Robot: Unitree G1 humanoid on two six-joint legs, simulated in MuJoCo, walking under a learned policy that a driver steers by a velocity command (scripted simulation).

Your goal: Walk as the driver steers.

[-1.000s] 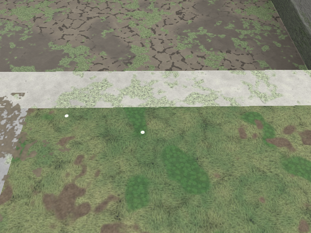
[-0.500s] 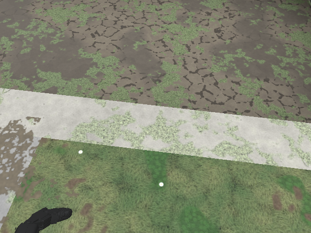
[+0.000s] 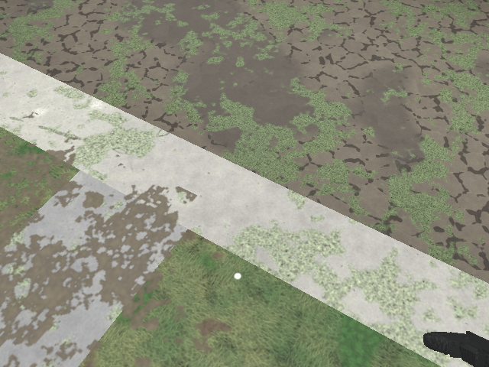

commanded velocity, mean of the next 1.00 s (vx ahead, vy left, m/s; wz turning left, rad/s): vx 0.23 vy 0.00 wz -0.04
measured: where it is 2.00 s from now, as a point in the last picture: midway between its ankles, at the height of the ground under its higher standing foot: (274, 358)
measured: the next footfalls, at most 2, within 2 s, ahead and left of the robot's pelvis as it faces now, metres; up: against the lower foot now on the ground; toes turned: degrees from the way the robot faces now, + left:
right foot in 0.36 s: +0.14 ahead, -0.14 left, +0.00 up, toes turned +1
right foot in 1.12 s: +0.52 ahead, -0.15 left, +0.00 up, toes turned -13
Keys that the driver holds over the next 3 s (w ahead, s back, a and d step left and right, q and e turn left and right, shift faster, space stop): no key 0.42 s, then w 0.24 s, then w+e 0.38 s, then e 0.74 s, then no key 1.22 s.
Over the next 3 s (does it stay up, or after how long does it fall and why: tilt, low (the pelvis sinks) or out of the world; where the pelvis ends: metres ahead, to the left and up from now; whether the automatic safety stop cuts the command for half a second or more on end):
stays up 0.47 -0.03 0.01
